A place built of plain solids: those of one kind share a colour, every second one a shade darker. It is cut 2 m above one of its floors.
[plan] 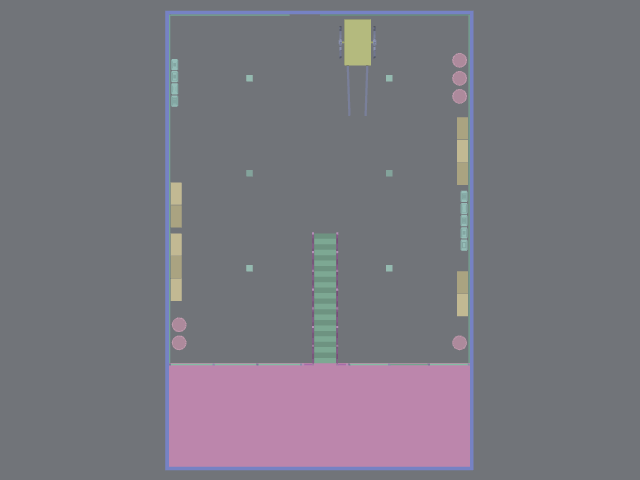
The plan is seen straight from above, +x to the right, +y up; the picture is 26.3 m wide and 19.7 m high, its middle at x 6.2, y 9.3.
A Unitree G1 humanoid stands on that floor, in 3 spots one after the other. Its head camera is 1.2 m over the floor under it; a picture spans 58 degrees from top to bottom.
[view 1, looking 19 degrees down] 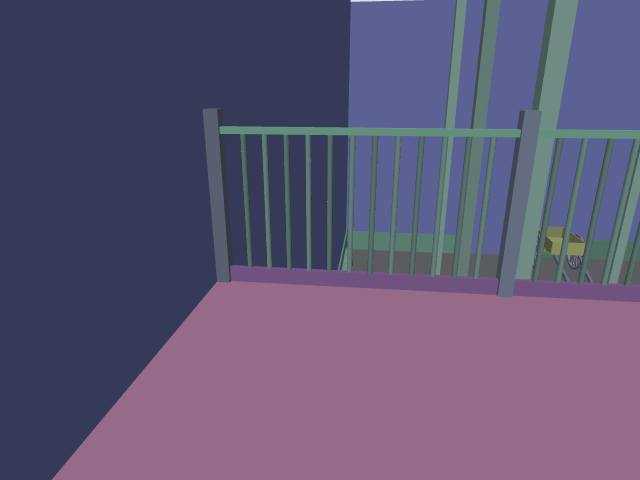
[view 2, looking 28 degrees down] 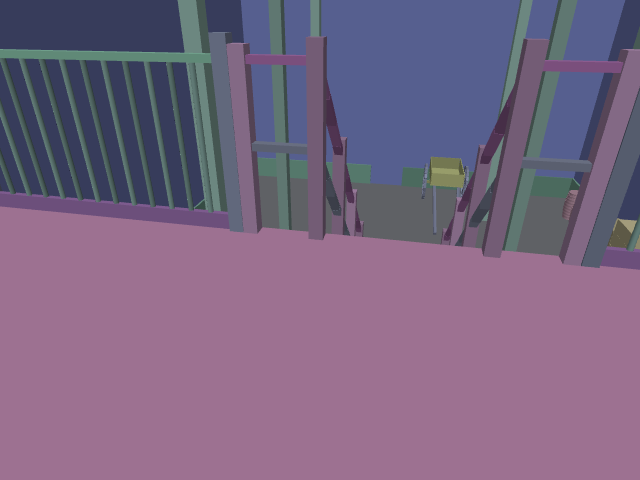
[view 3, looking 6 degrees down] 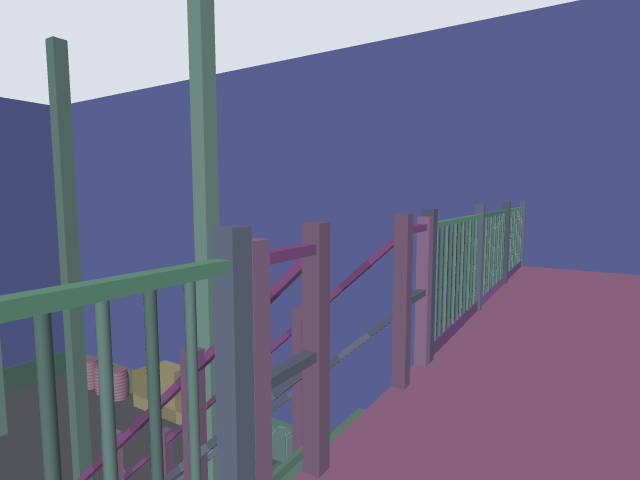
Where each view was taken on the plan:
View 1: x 1.00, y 1.62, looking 97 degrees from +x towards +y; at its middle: wall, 8.69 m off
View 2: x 6.41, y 1.94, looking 102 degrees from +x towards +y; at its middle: stair_guard_post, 2.56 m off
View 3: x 4.41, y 3.23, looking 32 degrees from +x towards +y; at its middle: stair_guard_post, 1.74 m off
